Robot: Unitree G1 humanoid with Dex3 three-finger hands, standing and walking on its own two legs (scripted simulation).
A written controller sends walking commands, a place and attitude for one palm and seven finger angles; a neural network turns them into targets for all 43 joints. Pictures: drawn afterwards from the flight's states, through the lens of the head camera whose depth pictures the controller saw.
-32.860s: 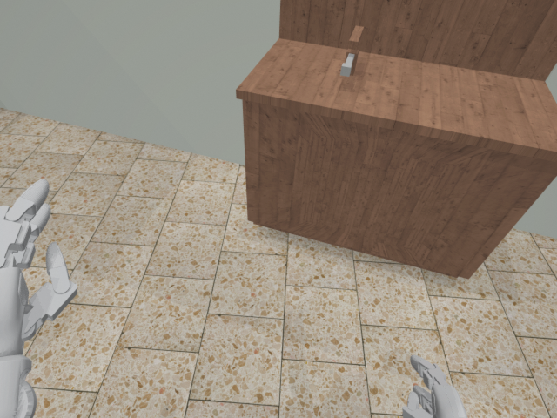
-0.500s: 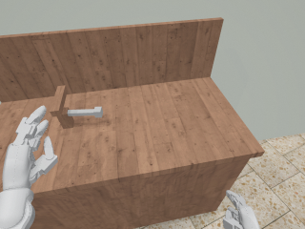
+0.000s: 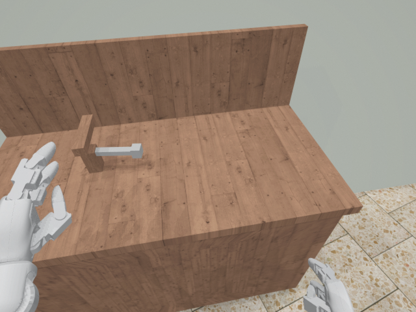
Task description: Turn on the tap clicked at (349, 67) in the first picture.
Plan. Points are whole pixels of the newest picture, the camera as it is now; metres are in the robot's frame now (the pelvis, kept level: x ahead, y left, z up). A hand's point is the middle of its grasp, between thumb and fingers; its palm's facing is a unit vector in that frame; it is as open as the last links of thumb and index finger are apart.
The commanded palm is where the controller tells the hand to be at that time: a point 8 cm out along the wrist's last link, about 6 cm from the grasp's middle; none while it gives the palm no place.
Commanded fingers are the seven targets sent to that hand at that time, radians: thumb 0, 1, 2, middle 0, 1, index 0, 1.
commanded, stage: step back with the hand held close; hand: left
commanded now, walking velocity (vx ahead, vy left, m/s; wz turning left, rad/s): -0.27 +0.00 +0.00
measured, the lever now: (136, 150) +0.48 +0.26 +0.02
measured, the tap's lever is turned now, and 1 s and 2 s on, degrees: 81 81 81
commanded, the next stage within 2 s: stop stepping back and stand still in 1.30 s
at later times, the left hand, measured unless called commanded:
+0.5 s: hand (27, 247) +0.15 +0.27 +0.15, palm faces +0.36 -0.82 -0.44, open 7.4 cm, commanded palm +0.10 +0.31 +0.17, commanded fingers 0.00 0.90 0.90 -0.20 -0.30 -0.20 -0.30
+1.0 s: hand out of the picture +0.10 +0.29 +0.15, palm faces +0.37 -0.82 -0.44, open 7.4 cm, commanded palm +0.04 +0.33 +0.17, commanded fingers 0.00 0.90 0.90 -0.20 -0.30 -0.20 -0.30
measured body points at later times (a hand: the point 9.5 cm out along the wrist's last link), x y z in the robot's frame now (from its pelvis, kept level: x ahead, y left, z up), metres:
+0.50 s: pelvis -0.06 +0.03 -0.01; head -0.04 +0.03 +0.44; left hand +0.12 +0.31 +0.18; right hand +0.10 -0.22 -0.09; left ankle +0.01 +0.10 -0.74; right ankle +0.00 -0.07 -0.74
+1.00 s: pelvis -0.11 +0.04 -0.02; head -0.08 +0.07 +0.43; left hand +0.07 +0.33 +0.18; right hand +0.08 -0.20 -0.09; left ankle -0.05 +0.14 -0.74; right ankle -0.01 -0.07 -0.74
